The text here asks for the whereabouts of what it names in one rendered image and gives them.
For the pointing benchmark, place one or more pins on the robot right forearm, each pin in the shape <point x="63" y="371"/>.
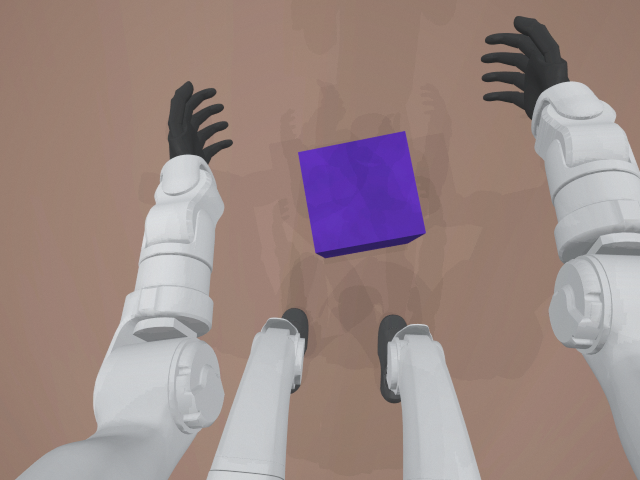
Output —
<point x="592" y="174"/>

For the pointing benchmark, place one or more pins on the left robot hand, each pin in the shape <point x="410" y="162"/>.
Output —
<point x="183" y="137"/>

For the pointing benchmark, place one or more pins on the right robot hand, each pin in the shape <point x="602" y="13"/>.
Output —
<point x="542" y="64"/>

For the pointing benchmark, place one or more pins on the carton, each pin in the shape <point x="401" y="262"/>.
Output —
<point x="361" y="195"/>

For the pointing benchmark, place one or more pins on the robot left thigh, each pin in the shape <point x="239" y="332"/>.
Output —
<point x="254" y="439"/>

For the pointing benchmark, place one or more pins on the right robot upper arm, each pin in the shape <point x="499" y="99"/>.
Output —
<point x="595" y="308"/>

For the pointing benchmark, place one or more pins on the left robot upper arm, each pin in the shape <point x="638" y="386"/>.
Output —
<point x="151" y="400"/>

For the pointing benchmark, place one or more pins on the right robot shin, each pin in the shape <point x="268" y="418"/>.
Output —
<point x="416" y="329"/>

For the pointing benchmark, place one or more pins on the robot left forearm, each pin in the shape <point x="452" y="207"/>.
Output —
<point x="171" y="297"/>

